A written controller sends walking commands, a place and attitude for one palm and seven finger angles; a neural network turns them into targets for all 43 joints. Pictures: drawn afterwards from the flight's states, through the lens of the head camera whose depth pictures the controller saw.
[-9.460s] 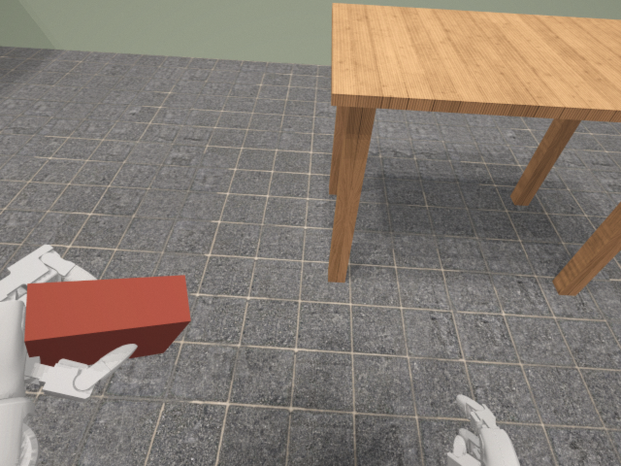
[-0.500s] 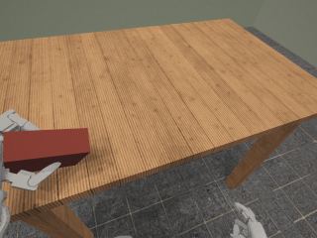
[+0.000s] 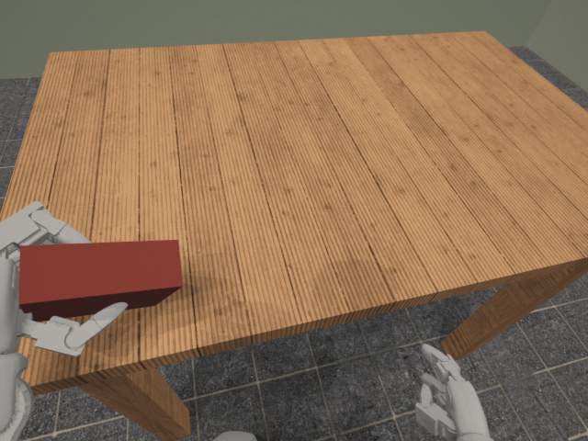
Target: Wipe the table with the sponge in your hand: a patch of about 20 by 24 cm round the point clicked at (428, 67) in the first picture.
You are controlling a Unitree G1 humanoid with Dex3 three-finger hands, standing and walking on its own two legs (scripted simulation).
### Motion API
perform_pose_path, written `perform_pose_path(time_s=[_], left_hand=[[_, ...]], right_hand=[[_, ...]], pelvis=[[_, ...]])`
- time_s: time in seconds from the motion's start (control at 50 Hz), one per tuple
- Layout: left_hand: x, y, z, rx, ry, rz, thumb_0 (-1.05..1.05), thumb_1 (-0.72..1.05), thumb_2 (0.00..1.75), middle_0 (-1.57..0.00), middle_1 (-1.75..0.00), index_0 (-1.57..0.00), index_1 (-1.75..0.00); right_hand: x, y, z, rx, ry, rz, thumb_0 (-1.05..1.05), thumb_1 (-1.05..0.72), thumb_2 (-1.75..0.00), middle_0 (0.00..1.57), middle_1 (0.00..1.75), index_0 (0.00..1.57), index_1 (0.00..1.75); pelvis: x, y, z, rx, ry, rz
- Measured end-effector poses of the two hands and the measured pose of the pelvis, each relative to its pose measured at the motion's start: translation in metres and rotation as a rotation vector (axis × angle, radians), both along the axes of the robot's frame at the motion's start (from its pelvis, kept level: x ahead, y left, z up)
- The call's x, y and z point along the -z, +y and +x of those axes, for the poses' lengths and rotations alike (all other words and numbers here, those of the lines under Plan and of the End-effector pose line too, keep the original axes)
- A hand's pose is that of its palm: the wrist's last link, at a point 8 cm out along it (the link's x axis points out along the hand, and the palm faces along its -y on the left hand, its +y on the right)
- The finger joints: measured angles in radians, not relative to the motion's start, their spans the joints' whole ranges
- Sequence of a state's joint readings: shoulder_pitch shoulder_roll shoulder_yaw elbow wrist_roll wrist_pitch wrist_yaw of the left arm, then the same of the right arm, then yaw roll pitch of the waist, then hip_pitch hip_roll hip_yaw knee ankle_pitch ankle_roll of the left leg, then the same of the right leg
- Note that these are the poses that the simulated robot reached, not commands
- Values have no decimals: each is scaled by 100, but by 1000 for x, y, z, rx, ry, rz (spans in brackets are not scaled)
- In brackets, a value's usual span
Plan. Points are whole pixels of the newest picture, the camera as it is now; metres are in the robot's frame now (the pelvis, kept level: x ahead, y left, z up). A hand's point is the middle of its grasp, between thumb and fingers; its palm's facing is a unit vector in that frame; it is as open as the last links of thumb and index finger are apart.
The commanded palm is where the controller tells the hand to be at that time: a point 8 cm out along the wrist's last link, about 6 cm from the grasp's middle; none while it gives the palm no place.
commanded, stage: come to a stop and stand still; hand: left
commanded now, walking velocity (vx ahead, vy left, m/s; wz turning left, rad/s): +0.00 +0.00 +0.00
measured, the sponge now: (124, 280) +0.24 +0.22 +0.13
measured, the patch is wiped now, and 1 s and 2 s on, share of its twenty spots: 0.00 0.00 0.00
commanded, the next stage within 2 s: look again from close up in 0.68 s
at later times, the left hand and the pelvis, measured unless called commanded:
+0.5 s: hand (125, 243) +0.27 +0.22 +0.16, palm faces +0.36 -0.83 -0.43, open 9.2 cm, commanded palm +0.21 +0.25 +0.18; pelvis +0.05 -0.02 +0.00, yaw -1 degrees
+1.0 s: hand (124, 241) +0.27 +0.22 +0.16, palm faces +0.36 -0.83 -0.42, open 9.2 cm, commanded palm +0.21 +0.26 +0.18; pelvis +0.05 -0.02 +0.00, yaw +0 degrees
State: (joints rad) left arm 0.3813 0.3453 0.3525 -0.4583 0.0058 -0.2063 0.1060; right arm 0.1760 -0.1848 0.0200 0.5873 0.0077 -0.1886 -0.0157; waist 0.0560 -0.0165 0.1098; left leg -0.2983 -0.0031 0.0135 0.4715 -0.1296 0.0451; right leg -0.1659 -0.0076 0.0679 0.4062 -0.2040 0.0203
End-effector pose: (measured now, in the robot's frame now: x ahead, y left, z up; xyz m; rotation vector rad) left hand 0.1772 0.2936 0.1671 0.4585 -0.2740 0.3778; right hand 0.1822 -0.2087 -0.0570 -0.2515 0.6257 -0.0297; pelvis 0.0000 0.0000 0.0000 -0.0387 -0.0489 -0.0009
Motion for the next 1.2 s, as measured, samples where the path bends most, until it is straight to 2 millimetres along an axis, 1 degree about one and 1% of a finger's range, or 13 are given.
perform_pose_path(time_s=[0.1, 0.32, 0.44, 0.54, 0.66, 0.82, 1.0, 1.2], left_hand=[[-2, -6, 11, 1, 10, 14, -1, -43, 104, -82, -140, -82, -140], [-6, -27, 39, 32, 49, 29, -1, -43, 104, -82, -141, -82, -140], [-6, -32, 48, 34, 73, 34, -1, -43, 105, -82, -141, -82, -140], [-5, -33, 52, 22, 83, 22, -1, -43, 105, -82, -141, -82, -140], [-3, -33, 56, 16, 83, 7, -1, -43, 105, -82, -141, -82, -140], [-3, -33, 58, 26, 85, 7, -1, -43, 105, -82, -141, -82, -140], [-5, -30, 52, 28, 84, 16, -1, -43, 105, -81, -141, -82, -141], [-4, -28, 48, 14, 88, 6, -1, -43, 105, -81, -141, -82, -141]], right_hand=[[3, -8, 4, 15, 24, 2, 1, -90, -90, 20, 30, 20, 30], [11, -31, 17, 74, 61, 20, 1, -90, -90, 20, 29, 20, 30], [12, -42, 26, 104, 70, 20, 1, -90, -90, 20, 29, 20, 30], [12, -47, 32, 114, 77, 14, 1, -90, -90, 20, 29, 20, 30], [12, -47, 38, 115, 79, 11, 1, -90, -90, 20, 29, 20, 30], [11, -39, 42, 109, 80, 21, 1, -90, -90, 20, 29, 20, 30], [13, -32, 38, 100, 92, 30, 1, -90, -90, 20, 29, 20, 30], [15, -32, 31, 104, 105, 27, 1, -90, -90, 20, 29, 20, 30]], pelvis=[[-1, -6, 10, -1, 9, 5], [-3, -19, 33, 6, 27, 13], [-3, -23, 42, 9, 31, 17], [-3, -25, 48, 10, 33, 18], [-3, -25, 52, 11, 33, 20], [-3, -23, 53, 7, 32, 19], [-3, -21, 50, 1, 31, 19], [-4, -21, 47, 4, 29, 18]])
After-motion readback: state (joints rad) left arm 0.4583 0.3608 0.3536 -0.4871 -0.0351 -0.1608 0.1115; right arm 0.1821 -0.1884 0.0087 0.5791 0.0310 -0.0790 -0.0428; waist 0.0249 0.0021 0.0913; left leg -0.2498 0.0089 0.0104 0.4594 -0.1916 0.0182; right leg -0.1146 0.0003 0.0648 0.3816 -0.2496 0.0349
